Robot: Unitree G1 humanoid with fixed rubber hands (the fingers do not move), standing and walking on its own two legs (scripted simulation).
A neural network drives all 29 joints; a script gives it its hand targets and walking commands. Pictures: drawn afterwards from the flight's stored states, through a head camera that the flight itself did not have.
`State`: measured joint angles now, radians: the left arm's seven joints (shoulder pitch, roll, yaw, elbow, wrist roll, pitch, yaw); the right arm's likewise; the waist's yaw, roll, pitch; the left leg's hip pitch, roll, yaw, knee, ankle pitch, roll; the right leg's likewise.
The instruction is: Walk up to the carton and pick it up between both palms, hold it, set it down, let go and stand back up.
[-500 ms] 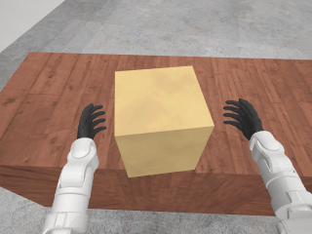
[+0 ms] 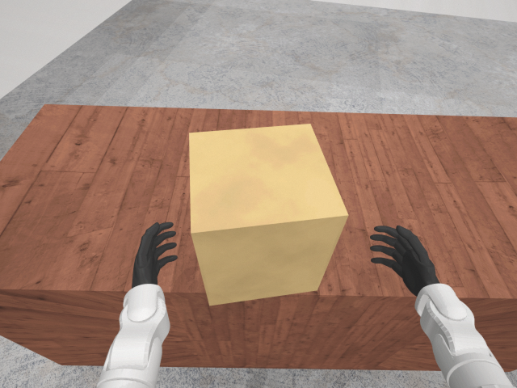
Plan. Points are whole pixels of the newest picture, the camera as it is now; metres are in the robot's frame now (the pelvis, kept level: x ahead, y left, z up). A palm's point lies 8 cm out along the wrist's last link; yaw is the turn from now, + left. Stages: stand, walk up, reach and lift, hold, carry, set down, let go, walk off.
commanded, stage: set down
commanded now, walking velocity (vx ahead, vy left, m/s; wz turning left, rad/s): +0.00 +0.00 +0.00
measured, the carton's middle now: (258, 217) +0.40 +0.02 +0.01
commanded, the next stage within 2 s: none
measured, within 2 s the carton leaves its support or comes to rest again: neither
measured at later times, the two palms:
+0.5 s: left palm (142, 321) +0.22 +0.19 -0.03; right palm (417, 324) +0.24 -0.23 -0.03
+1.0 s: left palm (128, 346) +0.19 +0.21 -0.05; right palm (403, 349) +0.21 -0.21 -0.05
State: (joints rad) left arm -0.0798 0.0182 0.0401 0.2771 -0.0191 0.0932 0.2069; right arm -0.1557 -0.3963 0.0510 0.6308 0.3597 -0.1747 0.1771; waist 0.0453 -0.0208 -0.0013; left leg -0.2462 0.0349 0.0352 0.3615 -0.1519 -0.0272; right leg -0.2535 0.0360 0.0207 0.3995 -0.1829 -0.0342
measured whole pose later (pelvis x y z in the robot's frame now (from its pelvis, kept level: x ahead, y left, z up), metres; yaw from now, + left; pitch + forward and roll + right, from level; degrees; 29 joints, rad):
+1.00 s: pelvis +0.02 +0.01 +0.00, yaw +1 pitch -2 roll +0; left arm 0.22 0.10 -0.03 0.40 -0.02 -0.09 0.15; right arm 0.15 -0.26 0.05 0.69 0.21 -0.33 0.10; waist 0.03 -0.01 0.06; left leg -0.15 0.03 0.02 0.41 -0.22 -0.01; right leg -0.12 0.03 0.01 0.39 -0.23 -0.02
